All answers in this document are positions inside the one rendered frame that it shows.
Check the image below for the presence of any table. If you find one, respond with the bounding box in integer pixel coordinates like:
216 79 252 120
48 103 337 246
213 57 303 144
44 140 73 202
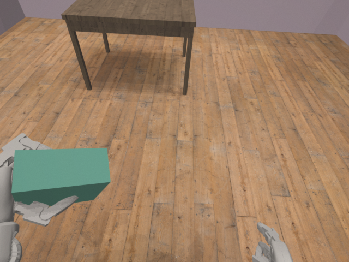
61 0 196 95

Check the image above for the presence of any sponge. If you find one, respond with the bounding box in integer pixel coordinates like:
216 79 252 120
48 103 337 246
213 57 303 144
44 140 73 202
11 148 111 206

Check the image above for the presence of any left robot forearm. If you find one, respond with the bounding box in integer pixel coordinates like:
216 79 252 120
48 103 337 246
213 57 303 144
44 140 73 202
0 222 22 262

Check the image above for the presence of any left robot hand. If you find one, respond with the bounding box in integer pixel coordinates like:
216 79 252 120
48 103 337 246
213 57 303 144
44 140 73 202
0 133 79 227

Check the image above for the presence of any right robot hand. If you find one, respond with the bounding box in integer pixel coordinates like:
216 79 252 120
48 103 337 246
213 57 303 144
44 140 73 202
252 222 293 262

